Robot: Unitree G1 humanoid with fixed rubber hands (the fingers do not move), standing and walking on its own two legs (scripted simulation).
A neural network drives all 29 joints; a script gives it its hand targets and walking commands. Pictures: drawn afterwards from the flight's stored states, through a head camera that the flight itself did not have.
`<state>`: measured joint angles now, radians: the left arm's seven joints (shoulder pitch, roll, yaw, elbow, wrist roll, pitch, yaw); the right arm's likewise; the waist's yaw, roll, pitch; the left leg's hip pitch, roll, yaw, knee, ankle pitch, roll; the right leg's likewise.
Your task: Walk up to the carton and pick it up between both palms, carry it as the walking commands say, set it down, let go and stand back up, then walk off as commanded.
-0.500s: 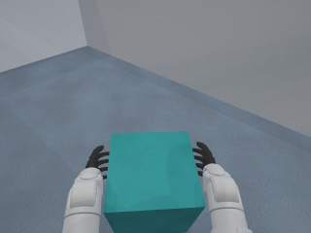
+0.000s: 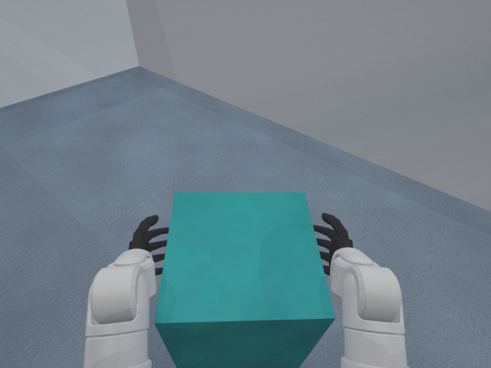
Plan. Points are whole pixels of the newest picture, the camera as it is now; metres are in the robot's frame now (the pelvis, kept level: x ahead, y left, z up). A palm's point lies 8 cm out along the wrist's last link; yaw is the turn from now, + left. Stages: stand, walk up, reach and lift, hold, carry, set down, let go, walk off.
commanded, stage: carry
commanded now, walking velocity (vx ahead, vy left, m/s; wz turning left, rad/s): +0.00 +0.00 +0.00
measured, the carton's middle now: (240, 285) +0.28 +0.00 +0.02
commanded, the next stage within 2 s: hold in 1.52 s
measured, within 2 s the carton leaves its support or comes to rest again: neither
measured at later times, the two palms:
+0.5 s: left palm (144, 250) +0.30 +0.15 +0.09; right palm (335, 248) +0.30 -0.15 +0.09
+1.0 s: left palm (143, 260) +0.29 +0.15 +0.09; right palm (337, 254) +0.29 -0.15 +0.09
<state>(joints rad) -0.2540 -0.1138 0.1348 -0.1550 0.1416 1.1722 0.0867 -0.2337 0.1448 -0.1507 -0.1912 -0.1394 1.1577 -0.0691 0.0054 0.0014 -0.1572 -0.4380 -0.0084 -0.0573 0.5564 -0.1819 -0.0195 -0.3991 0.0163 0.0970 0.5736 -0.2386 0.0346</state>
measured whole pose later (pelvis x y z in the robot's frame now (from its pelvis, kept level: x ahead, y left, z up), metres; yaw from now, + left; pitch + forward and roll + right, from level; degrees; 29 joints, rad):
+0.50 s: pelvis +0.01 +0.00 +0.00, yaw +0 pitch +4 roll +0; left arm -0.30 -0.12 0.16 -0.15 0.13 1.19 0.09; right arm -0.28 0.15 -0.17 -0.20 -0.14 1.19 -0.08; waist 0.01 0.00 -0.12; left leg -0.43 0.00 -0.04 0.58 -0.21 -0.02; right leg -0.40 0.00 0.07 0.60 -0.28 0.03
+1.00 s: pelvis +0.02 +0.00 +0.00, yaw +0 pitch +3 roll +0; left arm -0.19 -0.14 0.13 -0.21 0.15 1.16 0.09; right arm -0.19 0.14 -0.13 -0.23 -0.13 1.16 -0.07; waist 0.00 0.00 -0.14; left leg -0.40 0.01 -0.02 0.57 -0.22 -0.02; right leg -0.37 -0.01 0.07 0.58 -0.27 0.04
